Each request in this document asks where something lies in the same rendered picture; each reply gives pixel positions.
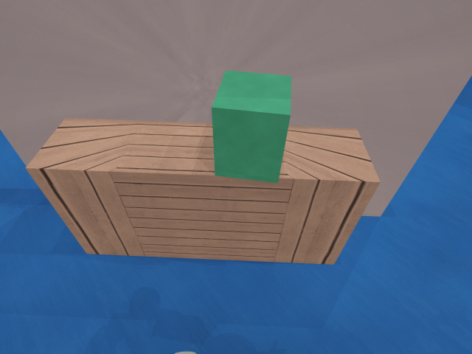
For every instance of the carton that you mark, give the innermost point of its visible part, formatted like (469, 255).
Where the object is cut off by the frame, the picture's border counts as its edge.
(250, 118)

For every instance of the pedestal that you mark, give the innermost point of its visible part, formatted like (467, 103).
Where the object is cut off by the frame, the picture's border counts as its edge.
(148, 188)

